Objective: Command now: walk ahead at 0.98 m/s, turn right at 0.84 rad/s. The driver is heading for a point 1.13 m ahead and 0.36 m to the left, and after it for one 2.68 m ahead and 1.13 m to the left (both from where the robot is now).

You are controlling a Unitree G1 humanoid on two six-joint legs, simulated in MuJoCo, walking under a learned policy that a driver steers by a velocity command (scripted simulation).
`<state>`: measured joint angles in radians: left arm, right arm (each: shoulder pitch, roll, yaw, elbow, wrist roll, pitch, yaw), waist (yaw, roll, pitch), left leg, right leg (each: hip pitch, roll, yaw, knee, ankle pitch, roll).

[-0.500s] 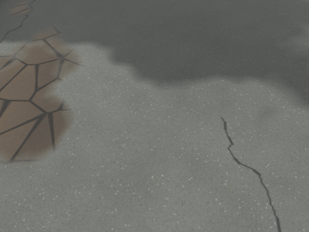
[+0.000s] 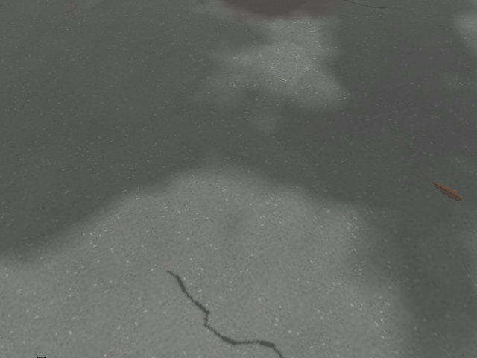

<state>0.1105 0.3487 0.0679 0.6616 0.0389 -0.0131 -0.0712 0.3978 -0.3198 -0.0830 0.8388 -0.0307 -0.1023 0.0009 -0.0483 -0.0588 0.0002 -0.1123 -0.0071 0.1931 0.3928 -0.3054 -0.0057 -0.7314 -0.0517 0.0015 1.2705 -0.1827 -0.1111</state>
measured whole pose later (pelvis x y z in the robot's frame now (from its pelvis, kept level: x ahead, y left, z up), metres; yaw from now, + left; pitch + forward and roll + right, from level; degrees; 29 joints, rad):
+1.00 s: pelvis +0.92 +0.04 +0.00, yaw +30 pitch +2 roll -1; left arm -0.05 0.24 -0.04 0.58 0.04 -0.06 -0.02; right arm 0.47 -0.30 -0.07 0.85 0.01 -0.06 0.02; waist -0.13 0.00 0.03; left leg 0.01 -0.19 -0.21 0.32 -0.33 0.18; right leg -0.73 -0.11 0.09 0.70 0.01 0.05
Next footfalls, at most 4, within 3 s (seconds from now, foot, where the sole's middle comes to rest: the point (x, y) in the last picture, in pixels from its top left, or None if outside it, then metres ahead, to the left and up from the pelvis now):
0.22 right None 0.39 -0.11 -0.77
0.68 left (228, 252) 0.82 0.02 -0.77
1.10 right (220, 150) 1.28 0.04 -0.77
1.52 left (113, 138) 1.36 0.46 -0.77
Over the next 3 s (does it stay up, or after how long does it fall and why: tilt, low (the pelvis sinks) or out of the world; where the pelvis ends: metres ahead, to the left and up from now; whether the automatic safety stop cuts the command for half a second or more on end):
stays up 1.58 0.34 -0.01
